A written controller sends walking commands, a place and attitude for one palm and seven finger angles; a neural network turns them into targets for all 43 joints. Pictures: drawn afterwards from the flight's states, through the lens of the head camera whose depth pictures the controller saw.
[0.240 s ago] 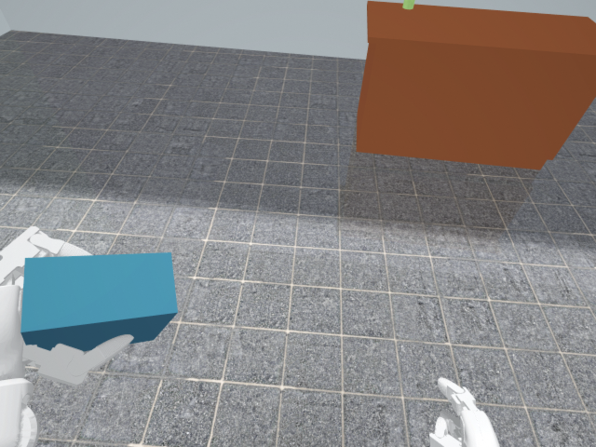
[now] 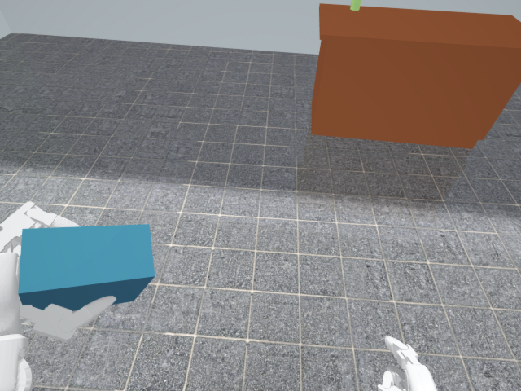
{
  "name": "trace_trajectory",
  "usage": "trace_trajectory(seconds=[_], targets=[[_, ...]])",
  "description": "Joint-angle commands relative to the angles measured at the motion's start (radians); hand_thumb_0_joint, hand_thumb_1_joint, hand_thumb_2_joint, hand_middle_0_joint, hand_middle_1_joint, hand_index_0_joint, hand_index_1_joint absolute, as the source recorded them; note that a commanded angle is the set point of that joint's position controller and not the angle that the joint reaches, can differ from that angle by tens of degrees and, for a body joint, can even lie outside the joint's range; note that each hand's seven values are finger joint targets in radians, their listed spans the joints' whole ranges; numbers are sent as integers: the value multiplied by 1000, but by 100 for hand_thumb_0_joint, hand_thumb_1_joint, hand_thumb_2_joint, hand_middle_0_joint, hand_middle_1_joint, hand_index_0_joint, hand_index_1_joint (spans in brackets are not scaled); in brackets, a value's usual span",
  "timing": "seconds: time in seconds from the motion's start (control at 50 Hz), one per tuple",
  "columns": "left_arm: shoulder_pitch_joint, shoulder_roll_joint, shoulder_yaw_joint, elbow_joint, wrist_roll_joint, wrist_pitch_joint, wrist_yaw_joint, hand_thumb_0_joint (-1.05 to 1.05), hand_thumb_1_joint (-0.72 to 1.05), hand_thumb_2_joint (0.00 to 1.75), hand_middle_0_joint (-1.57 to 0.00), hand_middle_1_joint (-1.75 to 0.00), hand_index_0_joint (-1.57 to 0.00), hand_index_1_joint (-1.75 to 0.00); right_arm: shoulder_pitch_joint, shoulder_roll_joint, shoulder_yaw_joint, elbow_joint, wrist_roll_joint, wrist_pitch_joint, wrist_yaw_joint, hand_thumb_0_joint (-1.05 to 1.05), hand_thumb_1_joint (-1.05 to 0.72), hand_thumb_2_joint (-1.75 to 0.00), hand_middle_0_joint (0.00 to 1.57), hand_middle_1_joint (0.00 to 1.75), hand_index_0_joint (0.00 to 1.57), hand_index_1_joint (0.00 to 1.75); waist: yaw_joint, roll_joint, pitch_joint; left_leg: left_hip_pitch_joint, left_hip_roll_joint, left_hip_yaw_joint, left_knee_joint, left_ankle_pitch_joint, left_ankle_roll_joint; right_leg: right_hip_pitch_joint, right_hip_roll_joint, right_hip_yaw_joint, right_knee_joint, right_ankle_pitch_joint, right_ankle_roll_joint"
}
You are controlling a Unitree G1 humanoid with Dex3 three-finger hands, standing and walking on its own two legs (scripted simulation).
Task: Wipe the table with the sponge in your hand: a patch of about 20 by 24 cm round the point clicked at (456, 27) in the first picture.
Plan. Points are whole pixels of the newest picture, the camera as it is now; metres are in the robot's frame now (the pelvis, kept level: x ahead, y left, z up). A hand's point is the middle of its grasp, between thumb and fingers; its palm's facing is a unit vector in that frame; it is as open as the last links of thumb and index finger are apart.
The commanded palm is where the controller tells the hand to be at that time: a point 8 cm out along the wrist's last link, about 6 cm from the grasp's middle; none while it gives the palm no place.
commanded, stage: stand and wait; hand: left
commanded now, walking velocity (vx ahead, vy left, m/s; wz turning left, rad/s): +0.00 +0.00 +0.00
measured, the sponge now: (106, 269) +0.22 +0.21 +0.14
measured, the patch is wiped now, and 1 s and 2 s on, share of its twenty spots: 0.00 0.00 0.00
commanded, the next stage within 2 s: look at it before walking up in 0.02 s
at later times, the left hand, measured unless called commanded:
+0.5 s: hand (80, 260) +0.22 +0.23 +0.16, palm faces +0.42 -0.82 -0.40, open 10.5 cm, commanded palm +0.18 +0.26 +0.18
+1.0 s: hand (197, 168) +0.38 +0.12 +0.17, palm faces +0.17 -0.86 -0.49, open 10.5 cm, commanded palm +0.33 +0.17 +0.18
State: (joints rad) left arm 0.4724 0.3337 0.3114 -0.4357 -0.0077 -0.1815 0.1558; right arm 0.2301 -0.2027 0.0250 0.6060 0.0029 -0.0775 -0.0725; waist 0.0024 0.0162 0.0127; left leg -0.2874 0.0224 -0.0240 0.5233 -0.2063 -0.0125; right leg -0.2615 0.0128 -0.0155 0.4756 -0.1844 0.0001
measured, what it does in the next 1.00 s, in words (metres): walks ahead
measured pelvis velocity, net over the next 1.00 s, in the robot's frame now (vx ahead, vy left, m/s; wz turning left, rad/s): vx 0.11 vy -0.06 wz -0.24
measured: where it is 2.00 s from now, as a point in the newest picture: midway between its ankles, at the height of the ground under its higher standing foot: (318, 355)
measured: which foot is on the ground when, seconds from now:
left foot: down 0.00-0.58, up 0.60-1.00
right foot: down 0.00-1.00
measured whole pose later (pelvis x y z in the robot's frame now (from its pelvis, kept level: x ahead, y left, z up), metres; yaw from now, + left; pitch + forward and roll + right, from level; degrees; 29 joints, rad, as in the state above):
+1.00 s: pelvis +0.11 -0.06 +0.00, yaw -14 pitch +3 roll +2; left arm 0.51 0.39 0.37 -0.48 -0.02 -0.24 0.15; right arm 0.24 -0.26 -0.03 0.59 0.01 -0.03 -0.04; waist 0.00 -0.01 0.02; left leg -0.51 0.08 0.10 0.76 -0.29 -0.03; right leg -0.14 0.09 0.06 0.42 -0.32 -0.11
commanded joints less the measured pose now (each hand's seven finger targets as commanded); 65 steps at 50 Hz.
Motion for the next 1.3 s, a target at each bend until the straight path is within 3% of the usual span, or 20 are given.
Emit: trace_trajectory(seconds=[0.0, 0.24, 0.32, 0.42, 0.46, 0.52, 0.54, 0.58, 0.6, 0.66, 0.74, 0.96, 1.02, 1.04, 1.06, 1.08, 1.12, 1.18, 1.24, 1.28], targets=[[-93, 168, 111, -222, -7, -70, 21, 0, 10, 130, -120, -160, -120, -160, -100, -112, -43, -160, -3, -53, -10, 0, -90, -90, 20, 30, 20, 30, -2, 21, -91, -55, 45, -29, -127, -69, 28, 73, -62, 70, -106, -91, -3], [-103, 175, 115, -243, -4, -71, 21, 0, 10, 130, -120, -160, -120, -160, -103, -120, -45, -161, -3, -57, -10, 0, -90, -90, 20, 30, 20, 30, 0, 69, -94, -71, 55, -48, -169, -117, 30, 93, -46, 47, -92, -114, 1], [-120, 156, 101, -256, 1, -73, 22, 0, 10, 130, -120, -160, -120, -160, -103, -124, -51, -169, -8, -51, -11, 0, -90, -90, 20, 30, 20, 30, -6, 86, -81, -75, 107, -63, -183, -388, 53, 13, -30, 76, -26, -274, -21], [-161, 142, 94, -241, 7, -69, 21, 0, 10, 130, -120, -160, -120, -160, -89, -124, -56, -163, -14, -55, -18, 0, -90, -90, 20, 30, 20, 30, -13, 197, -46, -46, 283, -230, -268, -487, 144, -105, 28, -40, 266, -270, -5], [-162, 138, 86, -233, 8, -71, 14, 0, 10, 130, -120, -160, -120, -160, -79, -122, -60, -153, -21, -61, -12, 0, -90, -90, 20, 30, 20, 30, -12, 190, -72, 11, 301, -188, -218, -353, 149, -117, 18, -55, 262, -296, 0], [-181, 135, 72, -215, 10, -65, 2, 0, 10, 130, -120, -160, -120, -160, -93, -120, -57, -153, -19, -58, 6, 0, -90, -90, 20, 30, 20, 30, 4, 199, -50, -134, 256, -34, -111, -360, 98, 55, 8, -81, 131, -267, -15], [-186, 151, 80, -205, 14, -62, 1, 0, 10, 130, -120, -160, -120, -160, -100, -115, -57, -154, -15, -58, 10, 0, -90, -90, 20, 30, 20, 30, 16, 118, -40, -198, 201, 44, 44, -386, 67, 90, -37, 21, 37, -273, -56], [-205, 202, 104, -183, 2, -50, 11, 0, 10, 130, -120, -160, -120, -160, -143, -98, -59, -176, -5, -56, 18, 0, -90, -90, 20, 30, 20, 30, 43, -343, -7, -494, -1, 112, 599, -401, -19, 157, -381, 730, -284, -378, -234], [-245, 203, 97, -226, -3, -64, 14, 0, 10, 130, -120, -160, -120, -160, -145, -115, -63, -163, -11, -63, 23, 0, -90, -90, 20, 30, 20, 30, 13, -251, 2, -481, 41, -15, 692, -282, -23, 136, -384, 704, -303, -347, -230], [-96, 238, 164, -230, -5, -104, 8, 0, 10, 130, -120, -160, -120, -160, -115, -96, -45, -135, -18, -35, 19, 0, -90, -90, 20, 30, 20, 30, 3, -15, -44, -464, 74, 5, 724, -143, -45, 191, -274, 466, -193, 36, -218], [-72, 241, 193, -245, -13, -129, 6, 0, 10, 130, -120, -160, -120, -160, -114, -94, -54, -136, -15, -9, 21, 0, -90, -90, 20, 30, 20, 30, -6, -43, -116, -451, 82, 41, 632, -84, -50, 260, -228, 283, -155, 295, -194], [1, 215, 175, -250, -28, -110, 19, 0, 10, 130, -120, -160, -120, -160, -110, -103, -63, -198, 5, -17, 31, 0, -90, -90, 20, 30, 20, 30, 33, -141, -136, -274, 47, 163, 142, -90, 1, 322, -199, 288, -86, 438, -203], [-51, 221, 171, -323, -27, -116, 22, 0, 10, 130, -120, -160, -120, -160, -73, -114, -68, -194, 2, -27, 23, 0, -90, -90, 20, 30, 20, 30, 4, -74, -173, 23, 23, 211, -53, 59, 22, 204, -146, 228, 61, 442, -148], [-47, 226, 173, -323, -28, -117, 21, 0, 10, 130, -120, -160, -120, -160, -63, -129, -76, -192, 3, -28, 12, 0, -90, -90, 20, 30, 20, 30, -16, -6, -202, 256, 60, 161, -90, 139, 55, 51, -108, 179, 201, 400, -100], [-55, 233, 187, -364, -28, -127, 22, 0, 10, 130, -120, -160, -120, -160, -58, -146, -81, -195, 1, -26, 9, 0, -90, -90, 20, 30, 20, 30, -20, 143, -266, 482, 202, -39, -99, 204, 129, -139, -38, 108, 390, 180, -43], [-87, 235, 179, -387, -26, -140, 24, 0, 10, 130, -120, -160, -120, -160, -53, -131, -74, -187, -4, -26, 11, 0, -90, -90, 20, 30, 20, 30, -14, 275, -279, 613, 414, -271, -110, 332, 225, -350, 4, 35, 597, -315, -6], [-104, 278, 195, -314, -19, -133, 21, 0, 10, 130, -120, -160, -120, -160, -83, -110, -49, -165, -23, -28, 7, 0, -90, -90, 20, 30, 20, 30, -10, 229, -164, 390, 483, -363, -225, 59, 262, -417, -40, 85, 804, -360, -19], [-157, 221, 148, -335, -3, -110, 12, 0, 10, 130, -120, -160, -120, -160, -93, -103, -51, -145, -14, -45, 14, 0, -90, -90, 20, 30, 20, 30, -7, 144, 5, 139, 430, -168, -285, -90, 218, -418, -117, 52, 759, -257, -3], [-83, 209, 175, -315, -2, -98, 10, 0, 10, 130, -120, -160, -120, -160, -84, -111, -59, -147, -10, -53, 11, 0, -90, -90, 20, 30, 20, 30, 7, 165, -14, 73, 352, 49, -287, -74, 159, -300, -126, -47, 558, -154, 10], [-51, 175, 166, -265, -3, -92, 8, 0, 10, 130, -120, -160, -120, -160, -80, -107, -61, -147, -11, -54, 12, 0, -90, -90, 20, 30, 20, 30, -5, 200, -3, 36, 333, 115, -305, -47, 143, -222, -115, -108, 429, -113, 20]])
